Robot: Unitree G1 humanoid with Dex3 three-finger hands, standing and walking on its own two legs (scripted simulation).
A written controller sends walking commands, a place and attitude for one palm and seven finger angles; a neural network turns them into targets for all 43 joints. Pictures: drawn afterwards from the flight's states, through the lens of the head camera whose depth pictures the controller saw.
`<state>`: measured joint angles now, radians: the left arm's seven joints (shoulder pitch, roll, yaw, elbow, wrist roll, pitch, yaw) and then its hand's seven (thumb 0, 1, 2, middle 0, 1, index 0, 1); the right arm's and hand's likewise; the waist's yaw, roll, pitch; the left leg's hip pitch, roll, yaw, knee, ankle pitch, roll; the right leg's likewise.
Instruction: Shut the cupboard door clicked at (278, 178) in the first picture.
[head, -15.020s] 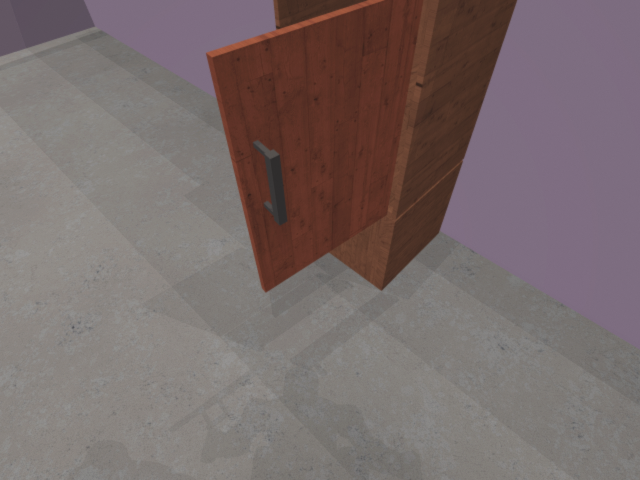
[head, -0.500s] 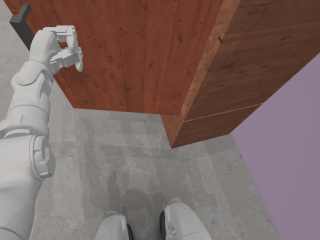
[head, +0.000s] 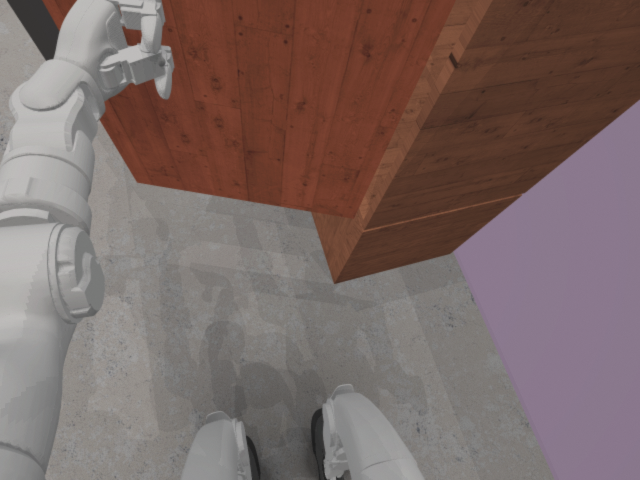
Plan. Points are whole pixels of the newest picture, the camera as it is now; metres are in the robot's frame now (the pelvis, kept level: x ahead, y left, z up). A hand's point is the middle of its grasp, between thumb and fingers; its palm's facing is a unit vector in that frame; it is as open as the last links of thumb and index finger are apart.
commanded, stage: push the door shut along its arc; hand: left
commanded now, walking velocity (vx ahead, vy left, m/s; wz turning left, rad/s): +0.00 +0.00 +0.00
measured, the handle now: (62, 36) +0.61 +0.19 +0.10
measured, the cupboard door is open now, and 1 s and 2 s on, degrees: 66 53 53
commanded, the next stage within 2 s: pull the fist back off the door in 0.32 s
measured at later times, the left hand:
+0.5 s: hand (195, 24) +0.61 +0.05 +0.12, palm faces -0.27 -0.96 +0.09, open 3.3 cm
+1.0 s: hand (206, 55) +0.57 +0.05 +0.11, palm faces +0.01 -1.00 -0.04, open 3.1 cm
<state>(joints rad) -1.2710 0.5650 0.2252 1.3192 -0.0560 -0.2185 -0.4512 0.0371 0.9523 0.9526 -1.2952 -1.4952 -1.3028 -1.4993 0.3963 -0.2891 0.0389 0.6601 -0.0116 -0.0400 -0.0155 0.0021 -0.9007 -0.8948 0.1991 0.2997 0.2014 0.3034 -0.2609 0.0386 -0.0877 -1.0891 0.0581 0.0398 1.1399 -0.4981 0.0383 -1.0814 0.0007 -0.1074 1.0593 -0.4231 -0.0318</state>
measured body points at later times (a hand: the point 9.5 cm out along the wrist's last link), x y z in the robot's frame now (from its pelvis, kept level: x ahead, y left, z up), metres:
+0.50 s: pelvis +0.00 +0.00 -0.02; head +0.19 +0.01 +0.39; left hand +0.62 +0.11 +0.11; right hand -0.07 -0.26 -0.11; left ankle +0.01 +0.09 -0.65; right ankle +0.04 -0.11 -0.65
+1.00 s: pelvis +0.02 -0.02 +0.02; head +0.16 -0.03 +0.45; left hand +0.57 +0.10 +0.11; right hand -0.04 -0.27 -0.09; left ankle +0.01 +0.10 -0.65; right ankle +0.04 -0.11 -0.65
